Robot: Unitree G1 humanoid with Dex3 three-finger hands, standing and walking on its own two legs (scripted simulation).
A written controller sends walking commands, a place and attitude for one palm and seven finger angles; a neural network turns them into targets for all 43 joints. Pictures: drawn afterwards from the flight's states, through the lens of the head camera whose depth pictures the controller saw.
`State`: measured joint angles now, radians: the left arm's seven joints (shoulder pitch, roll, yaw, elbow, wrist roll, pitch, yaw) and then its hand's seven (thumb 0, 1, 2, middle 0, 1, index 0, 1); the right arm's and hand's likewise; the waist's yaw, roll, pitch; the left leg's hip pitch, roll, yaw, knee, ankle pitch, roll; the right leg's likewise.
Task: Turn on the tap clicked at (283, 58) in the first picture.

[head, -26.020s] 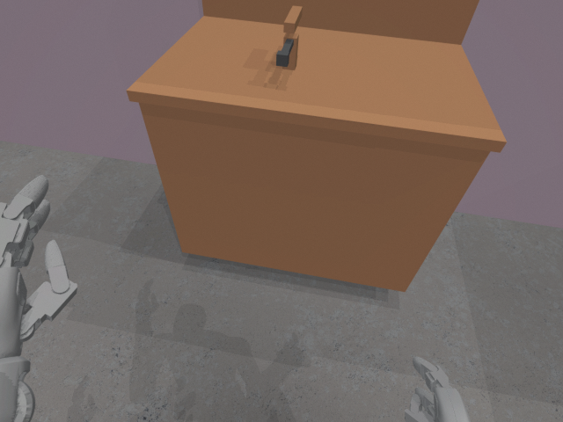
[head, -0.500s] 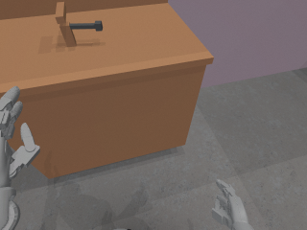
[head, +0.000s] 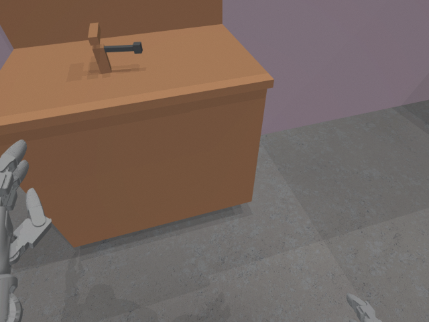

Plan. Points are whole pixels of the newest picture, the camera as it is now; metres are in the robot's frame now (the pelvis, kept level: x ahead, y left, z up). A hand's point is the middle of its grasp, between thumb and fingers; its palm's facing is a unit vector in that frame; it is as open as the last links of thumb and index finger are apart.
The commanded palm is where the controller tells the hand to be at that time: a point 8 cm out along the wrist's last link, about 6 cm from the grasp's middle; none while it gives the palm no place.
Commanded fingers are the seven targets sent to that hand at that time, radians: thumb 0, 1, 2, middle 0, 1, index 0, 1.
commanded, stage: stop stepping back and stand still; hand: left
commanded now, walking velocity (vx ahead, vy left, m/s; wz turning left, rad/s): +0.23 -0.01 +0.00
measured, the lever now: (137, 47) +0.92 +0.28 +0.13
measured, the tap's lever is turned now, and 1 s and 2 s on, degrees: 77 77 77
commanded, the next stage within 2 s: stand and check the lever's angle in 1.44 s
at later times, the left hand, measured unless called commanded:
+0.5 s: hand (82, 217) +0.22 +0.18 +0.18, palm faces +0.39 -0.81 -0.43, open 7.4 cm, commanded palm +0.17 +0.23 +0.18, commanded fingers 0.00 0.90 0.90 -0.20 -0.30 -0.20 -0.30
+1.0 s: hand (50, 215) +0.23 +0.24 +0.16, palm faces +0.41 -0.83 -0.37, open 7.4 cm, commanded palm +0.18 +0.28 +0.18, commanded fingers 0.00 0.90 0.90 -0.20 -0.30 -0.20 -0.30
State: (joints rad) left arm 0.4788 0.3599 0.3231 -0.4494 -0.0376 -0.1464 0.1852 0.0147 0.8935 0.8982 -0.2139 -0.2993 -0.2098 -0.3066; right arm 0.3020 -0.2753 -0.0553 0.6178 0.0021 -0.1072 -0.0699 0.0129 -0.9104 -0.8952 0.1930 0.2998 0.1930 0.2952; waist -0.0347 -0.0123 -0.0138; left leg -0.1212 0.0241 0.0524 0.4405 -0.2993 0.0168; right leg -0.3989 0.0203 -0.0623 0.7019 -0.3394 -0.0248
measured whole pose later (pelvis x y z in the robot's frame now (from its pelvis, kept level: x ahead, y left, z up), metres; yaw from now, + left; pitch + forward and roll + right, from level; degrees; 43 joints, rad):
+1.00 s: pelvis +0.02 +0.00 +0.01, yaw -1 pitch -2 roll -1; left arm 0.46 0.34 0.31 -0.43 -0.05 -0.13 0.16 0.01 0.89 0.90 -0.21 -0.30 -0.21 -0.31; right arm 0.21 -0.21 0.03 0.59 0.01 -0.08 -0.05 0.01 -0.91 -0.89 0.20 0.30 0.20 0.30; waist 0.03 0.03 0.02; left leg -0.13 -0.01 0.07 0.44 -0.29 0.04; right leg -0.21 0.06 -0.09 0.39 -0.16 -0.07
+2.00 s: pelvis +0.03 +0.00 +0.01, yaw -1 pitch +0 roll -1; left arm 0.48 0.34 0.31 -0.45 -0.05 -0.13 0.17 0.02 0.89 0.90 -0.21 -0.30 -0.21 -0.31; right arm 0.19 -0.23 0.01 0.58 0.00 -0.07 -0.07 0.01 -0.91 -0.89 0.20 0.30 0.20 0.30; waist 0.01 0.03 0.02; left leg -0.16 -0.01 0.06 0.46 -0.31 0.04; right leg -0.23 0.06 -0.10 0.40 -0.18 -0.07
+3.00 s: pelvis +0.02 +0.00 +0.01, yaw -1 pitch +0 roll -1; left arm 0.46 0.34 0.30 -0.46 -0.04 -0.13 0.17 0.02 0.89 0.90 -0.21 -0.30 -0.21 -0.31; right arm 0.20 -0.22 0.02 0.58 -0.01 -0.08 -0.06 0.01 -0.91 -0.89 0.20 0.30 0.20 0.30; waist 0.02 0.02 0.03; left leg -0.15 -0.03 0.06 0.43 -0.29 0.05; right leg -0.24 0.04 -0.09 0.40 -0.17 -0.06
